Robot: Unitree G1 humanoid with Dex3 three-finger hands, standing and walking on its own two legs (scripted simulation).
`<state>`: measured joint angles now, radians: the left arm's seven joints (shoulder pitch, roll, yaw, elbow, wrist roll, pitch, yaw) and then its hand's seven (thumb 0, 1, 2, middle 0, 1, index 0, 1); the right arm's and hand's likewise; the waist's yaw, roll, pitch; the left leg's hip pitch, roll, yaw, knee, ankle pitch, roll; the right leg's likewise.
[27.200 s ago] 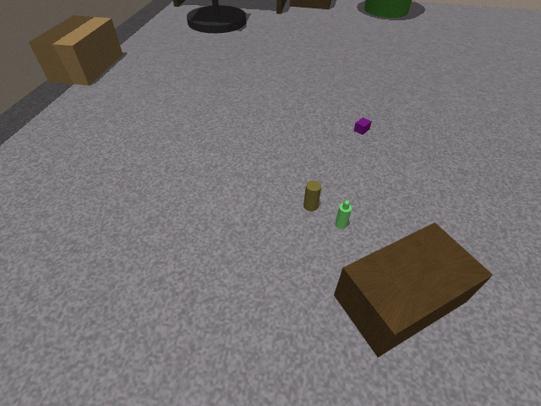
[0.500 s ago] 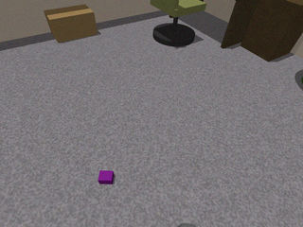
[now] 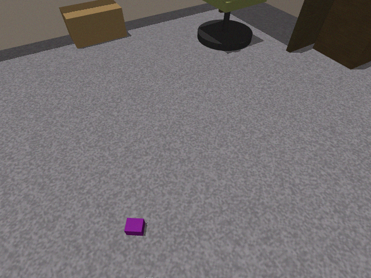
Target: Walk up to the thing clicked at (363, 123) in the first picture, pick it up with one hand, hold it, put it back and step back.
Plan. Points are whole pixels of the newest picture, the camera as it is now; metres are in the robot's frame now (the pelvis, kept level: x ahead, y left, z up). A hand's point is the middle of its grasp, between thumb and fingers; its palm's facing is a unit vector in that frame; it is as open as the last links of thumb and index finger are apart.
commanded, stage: walk up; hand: left
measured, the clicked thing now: (135, 226) +0.47 +0.27 -0.72
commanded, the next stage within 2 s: stand in 1.20 s
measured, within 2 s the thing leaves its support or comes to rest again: neither
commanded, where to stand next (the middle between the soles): +0.12 +0.00 m, yaw -1 degrees
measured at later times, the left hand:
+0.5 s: hand out of the picture +0.08 +0.27 -0.13, palm faces +0.00 -0.94 -0.35, open 7.3 cm
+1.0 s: hand out of the picture +0.10 +0.25 -0.12, palm faces -0.02 -0.94 -0.33, open 7.3 cm
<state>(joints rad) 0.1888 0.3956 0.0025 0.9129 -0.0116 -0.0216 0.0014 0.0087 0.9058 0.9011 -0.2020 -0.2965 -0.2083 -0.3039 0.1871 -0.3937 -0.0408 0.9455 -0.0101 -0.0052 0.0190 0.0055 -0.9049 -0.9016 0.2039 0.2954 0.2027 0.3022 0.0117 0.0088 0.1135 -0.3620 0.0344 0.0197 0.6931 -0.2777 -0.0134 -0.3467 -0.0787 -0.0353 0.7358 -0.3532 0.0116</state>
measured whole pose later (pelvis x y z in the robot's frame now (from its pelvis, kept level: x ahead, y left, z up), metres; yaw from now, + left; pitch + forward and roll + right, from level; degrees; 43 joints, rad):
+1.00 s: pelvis +0.03 +0.00 +0.03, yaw +0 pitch -2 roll +0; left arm 0.09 0.34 0.01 1.16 0.00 -0.01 -0.02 0.01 0.91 0.90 -0.20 -0.30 -0.21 -0.30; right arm 0.09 -0.35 -0.01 1.17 0.00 0.00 0.02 0.01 -0.90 -0.90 0.20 0.30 0.20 0.30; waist -0.01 0.01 0.06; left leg -0.17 0.03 0.02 0.34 -0.14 -0.02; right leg -0.13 -0.05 -0.03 0.33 -0.17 0.04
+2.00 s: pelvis +0.06 -0.01 +0.03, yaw +0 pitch -2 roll +0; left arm 0.10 0.35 0.00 1.14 0.00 -0.01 -0.01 0.01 0.91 0.90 -0.20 -0.30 -0.21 -0.30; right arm 0.08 -0.35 0.00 1.15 -0.01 -0.01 0.01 0.01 -0.90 -0.90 0.20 0.30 0.20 0.30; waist -0.01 0.01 0.04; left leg -0.11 0.05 0.01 0.31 -0.17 -0.04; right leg -0.08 -0.04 -0.04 0.31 -0.20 0.03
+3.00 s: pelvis +0.07 -0.01 +0.03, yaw +0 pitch -1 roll +0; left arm 0.12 0.35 0.00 1.13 0.01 -0.01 -0.01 0.01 0.91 0.90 -0.20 -0.30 -0.21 -0.30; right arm 0.10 -0.35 0.00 1.14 -0.01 -0.01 0.01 0.01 -0.90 -0.90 0.20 0.30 0.20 0.30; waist -0.01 0.01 0.04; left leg -0.10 0.05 0.02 0.30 -0.18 -0.04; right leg -0.07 -0.03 -0.03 0.31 -0.21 0.02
